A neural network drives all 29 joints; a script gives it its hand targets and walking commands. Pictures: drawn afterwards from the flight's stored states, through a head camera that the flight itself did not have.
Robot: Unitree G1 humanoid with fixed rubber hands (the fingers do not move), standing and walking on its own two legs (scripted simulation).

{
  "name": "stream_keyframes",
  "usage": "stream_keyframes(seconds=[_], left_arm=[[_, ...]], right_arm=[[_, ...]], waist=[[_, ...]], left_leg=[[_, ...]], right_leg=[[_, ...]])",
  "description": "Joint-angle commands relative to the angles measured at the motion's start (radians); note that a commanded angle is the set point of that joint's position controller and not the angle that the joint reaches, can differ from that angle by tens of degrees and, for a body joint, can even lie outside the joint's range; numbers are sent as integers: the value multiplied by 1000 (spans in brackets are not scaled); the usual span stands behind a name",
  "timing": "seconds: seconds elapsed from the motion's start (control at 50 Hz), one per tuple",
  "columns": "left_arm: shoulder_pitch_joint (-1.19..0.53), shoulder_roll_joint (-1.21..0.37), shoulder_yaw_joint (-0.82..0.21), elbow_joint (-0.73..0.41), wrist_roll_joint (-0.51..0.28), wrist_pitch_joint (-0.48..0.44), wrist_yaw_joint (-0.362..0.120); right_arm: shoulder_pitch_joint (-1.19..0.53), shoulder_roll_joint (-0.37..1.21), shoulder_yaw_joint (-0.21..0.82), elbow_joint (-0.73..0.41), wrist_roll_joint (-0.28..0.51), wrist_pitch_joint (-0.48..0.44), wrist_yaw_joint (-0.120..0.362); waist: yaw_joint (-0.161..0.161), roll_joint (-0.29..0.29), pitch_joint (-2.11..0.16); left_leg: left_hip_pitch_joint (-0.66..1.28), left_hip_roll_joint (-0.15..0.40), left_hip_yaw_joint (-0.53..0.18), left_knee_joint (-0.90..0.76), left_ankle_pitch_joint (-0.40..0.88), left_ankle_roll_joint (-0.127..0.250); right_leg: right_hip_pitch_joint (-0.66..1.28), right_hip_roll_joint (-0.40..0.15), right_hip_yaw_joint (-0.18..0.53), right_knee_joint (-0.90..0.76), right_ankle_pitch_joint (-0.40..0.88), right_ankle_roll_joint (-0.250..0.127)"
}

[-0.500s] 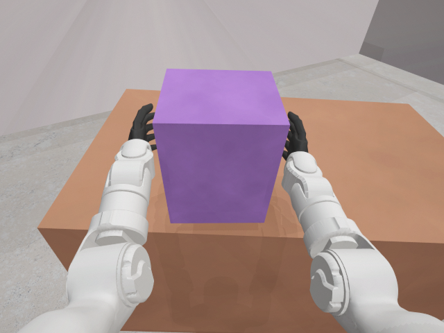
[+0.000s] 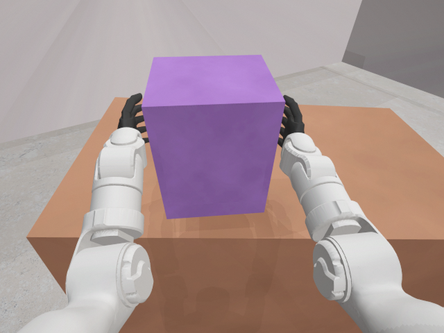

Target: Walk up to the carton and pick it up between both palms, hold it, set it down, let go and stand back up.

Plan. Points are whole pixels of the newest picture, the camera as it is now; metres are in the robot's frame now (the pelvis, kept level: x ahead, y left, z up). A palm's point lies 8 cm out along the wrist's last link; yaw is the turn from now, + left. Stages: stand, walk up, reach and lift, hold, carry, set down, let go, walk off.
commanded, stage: reach and lift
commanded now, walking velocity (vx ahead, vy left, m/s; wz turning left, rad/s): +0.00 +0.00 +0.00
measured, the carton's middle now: (212, 139) +0.45 +0.03 +0.18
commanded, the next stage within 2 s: hold in 1.24 s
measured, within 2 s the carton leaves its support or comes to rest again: neither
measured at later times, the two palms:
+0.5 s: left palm (131, 130) +0.39 +0.17 +0.23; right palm (301, 127) +0.40 -0.12 +0.25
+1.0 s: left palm (130, 118) +0.39 +0.17 +0.26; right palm (309, 114) +0.39 -0.12 +0.28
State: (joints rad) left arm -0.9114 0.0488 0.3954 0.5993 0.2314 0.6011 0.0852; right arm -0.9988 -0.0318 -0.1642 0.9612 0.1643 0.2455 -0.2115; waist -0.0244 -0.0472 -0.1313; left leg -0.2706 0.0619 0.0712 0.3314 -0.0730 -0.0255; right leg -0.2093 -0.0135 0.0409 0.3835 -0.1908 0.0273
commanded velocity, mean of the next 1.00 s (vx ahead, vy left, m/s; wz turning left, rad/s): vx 0.00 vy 0.00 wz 0.00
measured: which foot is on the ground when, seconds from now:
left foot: down 0.00-1.00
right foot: down 0.00-1.00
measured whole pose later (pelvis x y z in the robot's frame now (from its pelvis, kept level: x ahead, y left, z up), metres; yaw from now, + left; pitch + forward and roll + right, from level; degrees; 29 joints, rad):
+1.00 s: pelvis +0.00 +0.00 +0.00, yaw +0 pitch +0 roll +0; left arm -0.91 0.05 0.37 0.41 0.23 0.85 0.09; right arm -1.07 -0.12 -0.01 0.83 0.39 0.52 -0.29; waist -0.09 -0.04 -0.18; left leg -0.26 0.06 0.06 0.37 -0.10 -0.03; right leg -0.18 -0.01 0.04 0.38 -0.20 0.03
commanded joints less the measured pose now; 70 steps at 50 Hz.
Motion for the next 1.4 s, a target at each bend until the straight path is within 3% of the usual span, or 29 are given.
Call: stream_keyframes(seconds=[0.0,0.02,0.1,0.16,0.2,0.28,0.32,0.34,0.42,0.44,0.56,0.6,0.72,0.74,0.8,0.82,0.88,0.98,1.02,1.06,1.12,1.14,1.16,1.18,1.24,1.26,1.3,1.36,1.38], left_arm=[[-749,-615,-448,-134,-129,-8,-135],[-770,-588,-409,-112,-103,0,-142],[-818,-585,-460,-236,-157,16,-135],[-790,-610,-489,-301,-180,26,-122],[-777,-592,-452,-211,-140,56,-133],[-869,-596,-465,-259,-152,50,-130],[-871,-608,-485,-261,-177,60,-124],[-861,-607,-474,-217,-169,67,-127],[-927,-584,-449,-179,-182,68,-133],[-960,-629,-516,-287,-227,58,-121],[-900,-621,-540,-330,-220,78,-101],[-917,-607,-501,-282,-214,84,-112],[-953,-583,-519,-323,-221,101,-113],[-947,-564,-506,-351,-225,99,-116],[-931,-577,-507,-304,-226,122,-117],[-953,-588,-555,-395,-245,116,-112],[-964,-613,-583,-403,-265,125,-106],[-965,-616,-555,-328,-259,160,-114],[-966,-579,-484,-271,-207,152,-123],[-991,-539,-454,-260,-210,153,-132],[-998,-601,-516,-359,-243,158,-117],[-979,-578,-492,-306,-229,166,-119],[-995,-562,-499,-409,-245,153,-119],[-960,-599,-540,-418,-264,160,-116],[-943,-566,-492,-342,-231,179,-118],[-965,-565,-524,-418,-256,178,-119],[-917,-588,-513,-389,-244,199,-120],[-958,-526,-468,-351,-226,191,-128],[-970,-565,-552,-484,-287,189,-120]], right_arm=[[-843,519,280,-304,103,17,112],[-823,528,262,-263,101,48,113],[-918,561,372,-435,192,66,99],[-872,562,392,-460,239,90,88],[-894,533,396,-428,246,117,81],[-859,543,344,-355,233,139,98],[-937,530,359,-436,242,127,104],[-919,507,316,-388,242,141,97],[-939,546,320,-351,230,164,99],[-982,580,349,-451,261,154,103],[-867,568,393,-411,320,203,90],[-913,549,383,-406,313,210,87],[-877,556,398,-392,363,252,77],[-893,566,406,-453,369,261,74],[-955,585,422,-503,374,264,64],[-924,571,443,-528,409,267,66],[-900,546,406,-508,406,292,69],[-993,538,395,-544,410,300,66],[-934,534,357,-405,372,327,73],[-905,538,342,-348,376,342,74],[-956,554,379,-469,421,329,78],[-957,538,376,-454,418,331,75],[-923,576,416,-518,435,344,74],[-889,557,405,-495,430,346,69],[-912,524,394,-474,444,359,59],[-930,538,420,-556,464,357,58],[-903,532,415,-512,457,369,57],[-898,529,387,-465,440,385,61],[-908,565,455,-585,486,382,54]], waist=[[-41,70,-406],[-43,51,-342],[-4,60,-515],[-35,73,-544],[-20,103,-469],[-42,120,-408],[-27,121,-468],[-53,118,-429],[-51,90,-396],[-50,115,-531],[-65,167,-526],[-59,104,-474],[-72,152,-485],[-67,115,-475],[-47,122,-497],[-52,163,-592],[-92,194,-546],[-73,163,-518],[-75,133,-362],[-70,122,-375],[-65,187,-540],[-54,158,-462],[-45,135,-566],[-80,160,-551],[-65,167,-453],[-81,128,-544],[-66,191,-511],[-53,126,-455],[-68,137,-637]], left_leg=[[461,-86,-39,37,131,-15],[432,-94,-33,16,61,-4],[451,-99,-36,57,172,-5],[500,-97,-54,88,249,-24],[489,-94,-57,73,190,-21],[444,-82,-56,46,47,-23],[433,-81,-60,52,52,-19],[425,-78,-68,45,20,-29],[385,-89,-55,15,-57,-3],[419,-90,-70,37,-13,-5],[460,-86,-76,79,123,-32],[444,-82,-78,65,85,-26],[461,-91,-81,76,118,-43],[434,-89,-78,68,97,-30],[442,-91,-84,77,120,-21],[494,-86,-89,98,204,-40],[469,-84,-94,94,141,-65],[430,-78,-101,67,56,-43],[363,-90,-76,35,-49,-31],[364,-85,-76,31,-41,-29],[439,-84,-79,60,84,-46],[399,-89,-80,56,56,-46],[430,-91,-75,67,127,-41],[460,-87,-78,83,182,-56],[429,-93,-85,86,145,-59],[446,-93,-90,94,198,-52],[448,-89,-92,91,193,-58],[380,-89,-81,53,63,-34],[463,-92,-87,79,181,-46]], right_leg=[[58,89,-112,-144,131,43],[48,81,-108,-153,70,49],[92,95,-92,-121,199,61],[92,103,-94,-116,260,55],[59,105,-104,-127,210,53],[-23,102,-102,-139,42,39],[5,102,-102,-137,55,32],[-20,104,-115,-143,11,28],[-21,93,-96,-152,-26,34],[3,97,-100,-135,28,30],[8,108,-101,-126,118,36],[-2,111,-98,-136,91,38],[6,112,-93,-134,126,37],[19,109,-94,-129,108,48],[20,112,-84,-132,126,44],[28,119,-91,-118,193,37],[4,124,-91,-122,121,37],[16,124,-78,-125,72,30],[-29,118,-80,-160,3,40],[-28,114,-80,-150,19,36],[19,123,-75,-129,103,32],[2,122,-73,-136,77,36],[59,127,-76,-122,155,48],[18,131,-77,-121,189,38],[12,126,-79,-132,156,42],[62,134,-81,-119,207,42],[52,132,-73,-128,197,32],[18,122,-65,-135,104,50],[108,130,-66,-114,215,45]])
